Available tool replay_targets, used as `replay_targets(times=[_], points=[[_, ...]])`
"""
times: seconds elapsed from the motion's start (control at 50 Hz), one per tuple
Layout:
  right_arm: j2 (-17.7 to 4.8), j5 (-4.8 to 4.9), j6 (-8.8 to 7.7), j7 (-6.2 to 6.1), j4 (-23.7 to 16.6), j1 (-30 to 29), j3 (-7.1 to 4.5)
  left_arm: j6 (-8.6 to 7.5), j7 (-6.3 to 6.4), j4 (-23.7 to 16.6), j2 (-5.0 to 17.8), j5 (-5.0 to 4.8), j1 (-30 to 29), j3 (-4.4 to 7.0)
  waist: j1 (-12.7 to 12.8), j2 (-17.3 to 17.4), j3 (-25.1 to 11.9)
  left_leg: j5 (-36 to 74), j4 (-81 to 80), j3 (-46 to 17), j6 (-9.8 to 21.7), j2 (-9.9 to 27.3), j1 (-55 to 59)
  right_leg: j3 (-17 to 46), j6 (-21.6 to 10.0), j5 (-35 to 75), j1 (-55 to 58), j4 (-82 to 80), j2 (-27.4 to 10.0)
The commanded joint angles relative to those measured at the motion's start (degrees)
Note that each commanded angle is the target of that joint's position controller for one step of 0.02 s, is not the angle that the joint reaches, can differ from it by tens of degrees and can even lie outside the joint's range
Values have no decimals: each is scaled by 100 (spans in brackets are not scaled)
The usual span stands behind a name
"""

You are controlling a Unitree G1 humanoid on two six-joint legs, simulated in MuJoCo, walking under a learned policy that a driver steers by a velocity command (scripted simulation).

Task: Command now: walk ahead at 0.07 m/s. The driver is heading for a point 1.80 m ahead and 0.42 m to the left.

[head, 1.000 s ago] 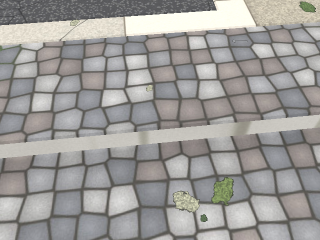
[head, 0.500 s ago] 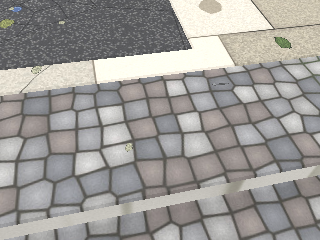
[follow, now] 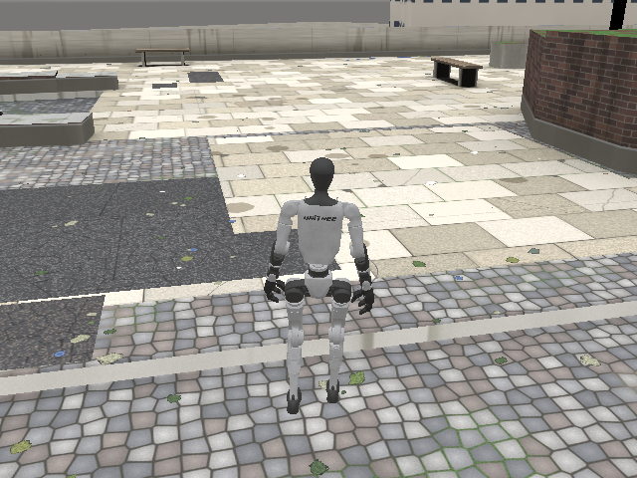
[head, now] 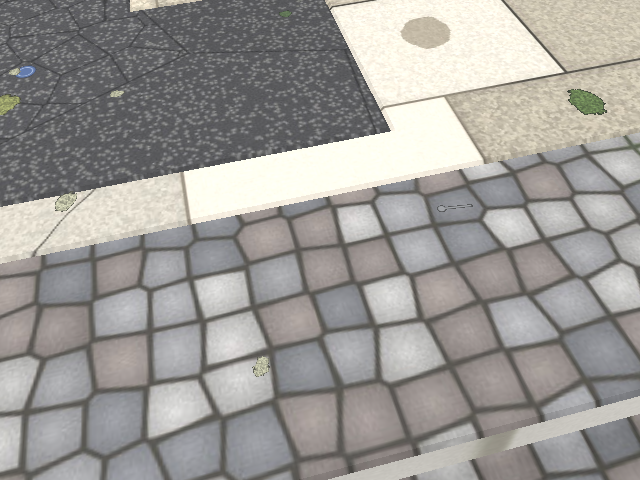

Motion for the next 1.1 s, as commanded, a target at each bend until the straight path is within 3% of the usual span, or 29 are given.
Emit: replay_targets(times=[0.02, 0.08, 0.1, 0.12, 0.14, 0.18, 0.2, 0.26, 0.36, 1.1], points=[[-313, 7, 107, -54, 218, 791, -48, -6, 39, -61, 746, -11, 18, 130, -136, -764, -637, 473, -495, 16, -124, 89, 317, 1274, -524, 1126, 451, -982, -1308], [-228, -17, 110, -75, 386, 728, 2, 53, 8, 77, 836, -75, -105, 156, -205, -631, -482, 1723, -1682, 107, -90, 132, 851, 1167, -222, -691, -17, -1033, -1089], [-553, -5, 113, -117, 175, 182, -86, 33, -16, -103, 1058, -188, -537, 264, -139, -545, -227, 1942, -1802, -102, -77, 361, 565, 1154, -64, -1766, -239, -1023, -879], [-663, -27, 109, -156, 103, 83, -87, 25, -22, -51, 1058, -138, -477, 280, -37, -516, -183, 1714, -1791, -52, -11, 403, 547, 1189, 11, -2171, -431, -1108, -851], [-815, 19, 87, -167, 201, 223, -135, 54, 4, -31, 963, -103, -378, 289, 23, -223, 2, 1117, -1683, 56, 64, 319, 77, 981, 99, -2266, -373, -1209, -672], [-490, 27, -33, -135, 297, 249, -80, 59, 32, 41, 759, -91, -367, 264, 24, 8, 60, 1160, -1964, -62, 80, 363, -312, 754, 147, -1608, 97, -803, -531], [-503, 9, -90, -124, 315, 183, -87, 56, 40, 97, 703, -89, -281, 260, 91, 166, -4, 1294, -2055, -110, 67, 388, -404, 667, 117, -1197, 319, -605, -484], [-553, 37, -225, -89, 300, 72, -90, 72, 38, 211, 761, -68, -171, 287, 170, 202, -272, 1610, -2151, -209, 81, 445, -464, 494, 69, -216, 782, -251, -382], [-614, 55, -264, -72, 317, 82, -78, 118, 13, 310, 834, -86, -335, 315, 120, 72, -351, 2061, -2136, -210, 107, 430, -318, 510, 57, 429, 901, -138, -415], [-631, 51, -226, -87, 281, 94, -102, 153, 71, 970, 866, -92, -471, 396, 128, -103, -305, 1936, -2302, -134, 195, 327, -117, 591, 112, 389, 835, -193, -490]])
